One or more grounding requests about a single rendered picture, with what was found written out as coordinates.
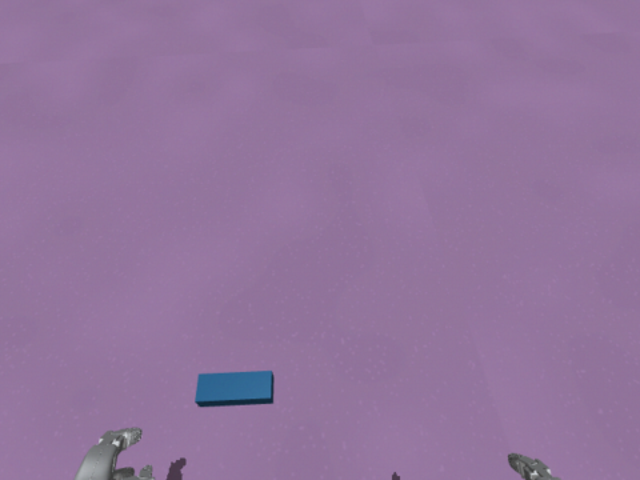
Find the right robot hand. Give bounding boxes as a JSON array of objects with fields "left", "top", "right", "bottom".
[{"left": 508, "top": 453, "right": 561, "bottom": 480}]

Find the carton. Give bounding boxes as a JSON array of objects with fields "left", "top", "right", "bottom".
[{"left": 195, "top": 371, "right": 274, "bottom": 407}]

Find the left robot hand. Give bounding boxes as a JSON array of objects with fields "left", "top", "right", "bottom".
[{"left": 74, "top": 428, "right": 155, "bottom": 480}]

